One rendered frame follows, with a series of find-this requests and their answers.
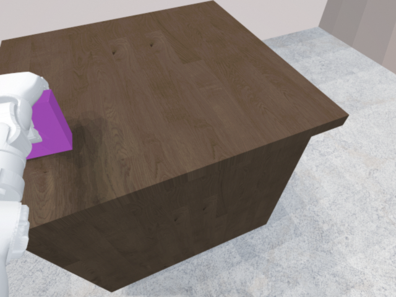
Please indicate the robot left forearm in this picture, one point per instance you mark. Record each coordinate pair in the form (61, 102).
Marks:
(15, 121)

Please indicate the sponge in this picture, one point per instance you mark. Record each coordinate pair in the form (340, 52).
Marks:
(51, 125)

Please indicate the table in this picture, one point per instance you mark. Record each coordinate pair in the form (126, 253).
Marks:
(186, 129)

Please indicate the robot left upper arm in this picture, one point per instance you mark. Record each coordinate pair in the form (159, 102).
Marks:
(14, 227)

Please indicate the robot left hand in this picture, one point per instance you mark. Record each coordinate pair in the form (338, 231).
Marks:
(30, 87)

